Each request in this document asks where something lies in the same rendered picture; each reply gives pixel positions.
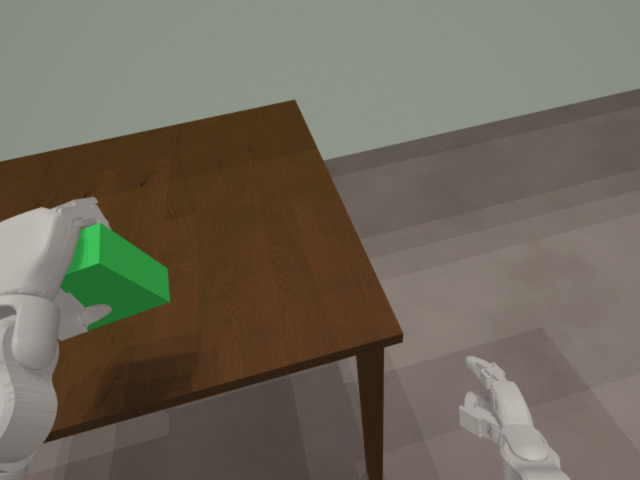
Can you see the table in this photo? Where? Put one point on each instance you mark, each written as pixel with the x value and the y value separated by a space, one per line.
pixel 267 275

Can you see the right robot forearm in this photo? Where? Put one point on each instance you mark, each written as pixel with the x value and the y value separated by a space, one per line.
pixel 525 455

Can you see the left robot hand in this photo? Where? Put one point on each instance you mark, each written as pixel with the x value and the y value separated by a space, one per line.
pixel 36 250

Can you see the right robot hand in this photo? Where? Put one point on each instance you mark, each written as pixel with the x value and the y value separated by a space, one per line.
pixel 486 416

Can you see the sponge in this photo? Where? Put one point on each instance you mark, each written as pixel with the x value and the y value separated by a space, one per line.
pixel 107 269

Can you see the left robot forearm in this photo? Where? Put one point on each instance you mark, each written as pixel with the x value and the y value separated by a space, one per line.
pixel 29 352

